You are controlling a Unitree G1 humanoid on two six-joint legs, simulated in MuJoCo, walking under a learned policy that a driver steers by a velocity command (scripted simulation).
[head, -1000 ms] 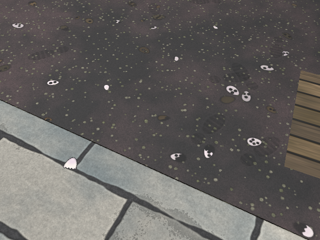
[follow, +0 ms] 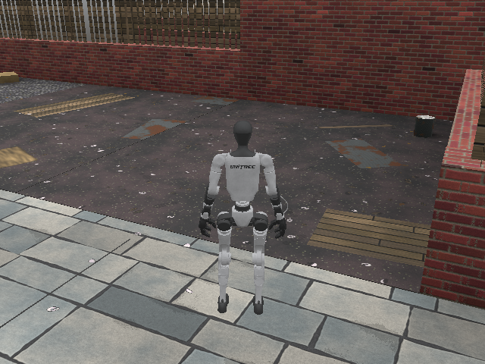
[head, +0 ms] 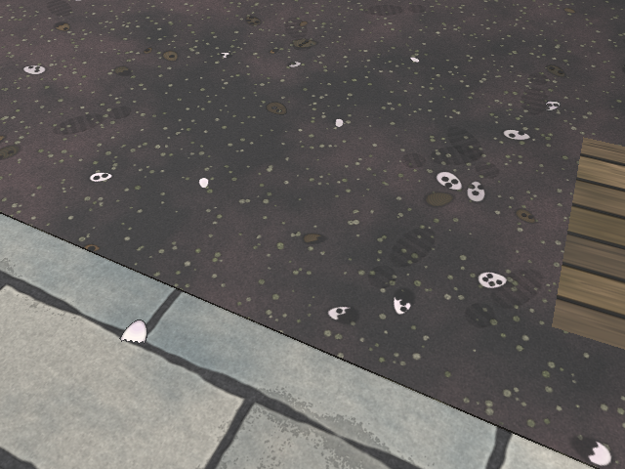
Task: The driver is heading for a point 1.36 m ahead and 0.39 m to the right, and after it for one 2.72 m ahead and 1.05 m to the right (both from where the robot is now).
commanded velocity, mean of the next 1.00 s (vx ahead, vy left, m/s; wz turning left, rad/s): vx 0.67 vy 0.00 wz -0.10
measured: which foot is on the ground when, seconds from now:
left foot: down 0.00-0.16, up 0.18-0.40, down 0.42-0.92, up 0.94-1.00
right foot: down 0.00-0.40, up 0.42-0.88, down 0.90-1.00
